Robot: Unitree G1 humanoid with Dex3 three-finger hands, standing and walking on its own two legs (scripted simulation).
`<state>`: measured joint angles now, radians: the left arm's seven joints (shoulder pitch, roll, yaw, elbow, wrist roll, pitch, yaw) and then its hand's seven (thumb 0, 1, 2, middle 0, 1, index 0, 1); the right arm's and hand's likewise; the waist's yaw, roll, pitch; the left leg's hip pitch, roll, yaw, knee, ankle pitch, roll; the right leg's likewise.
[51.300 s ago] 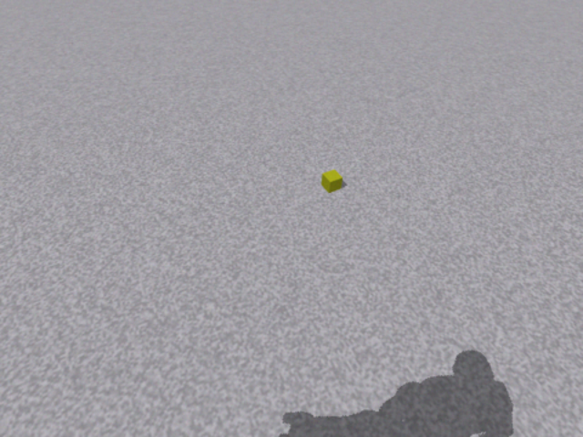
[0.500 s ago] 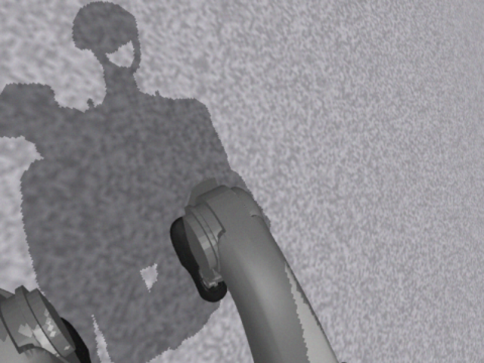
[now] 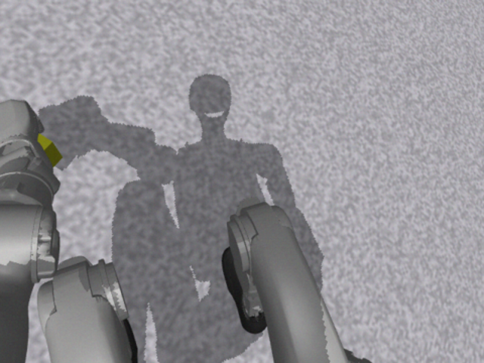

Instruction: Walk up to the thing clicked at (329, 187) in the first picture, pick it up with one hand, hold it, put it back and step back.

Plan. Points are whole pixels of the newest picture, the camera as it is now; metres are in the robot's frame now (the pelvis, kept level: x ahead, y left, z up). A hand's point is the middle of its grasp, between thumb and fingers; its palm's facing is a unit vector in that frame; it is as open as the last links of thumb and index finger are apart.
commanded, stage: settle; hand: left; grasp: from above
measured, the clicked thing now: (21, 153) +0.51 +0.22 -0.22
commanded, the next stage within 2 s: lift in 0.08 s
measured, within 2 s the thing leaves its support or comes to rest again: neither
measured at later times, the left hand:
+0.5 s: hand (2, 143) +0.49 +0.21 -0.11, palm faces -0.41 -0.24 -0.88, open 8.9 cm
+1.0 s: hand out of the picture +0.42 +0.19 +0.06, palm faces -0.35 -0.25 -0.90, open 8.6 cm
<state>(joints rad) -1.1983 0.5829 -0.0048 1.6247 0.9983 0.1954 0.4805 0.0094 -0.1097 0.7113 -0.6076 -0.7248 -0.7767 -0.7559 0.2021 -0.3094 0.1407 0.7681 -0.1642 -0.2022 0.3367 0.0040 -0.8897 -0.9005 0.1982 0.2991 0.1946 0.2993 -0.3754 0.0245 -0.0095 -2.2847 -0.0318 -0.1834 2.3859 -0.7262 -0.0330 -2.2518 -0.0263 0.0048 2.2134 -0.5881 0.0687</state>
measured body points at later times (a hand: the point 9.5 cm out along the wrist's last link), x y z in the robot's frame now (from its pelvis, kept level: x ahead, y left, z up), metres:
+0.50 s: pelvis +0.01 -0.02 +0.03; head +0.24 +0.02 +0.42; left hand +0.51 +0.22 -0.06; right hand +0.01 -0.29 -0.08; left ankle +0.06 +0.13 -0.31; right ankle +0.13 -0.16 -0.31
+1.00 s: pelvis +0.00 -0.03 +0.15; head +0.16 -0.02 +0.57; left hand +0.43 +0.20 +0.11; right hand +0.13 -0.30 +0.01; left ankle +0.06 +0.13 -0.31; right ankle +0.13 -0.16 -0.31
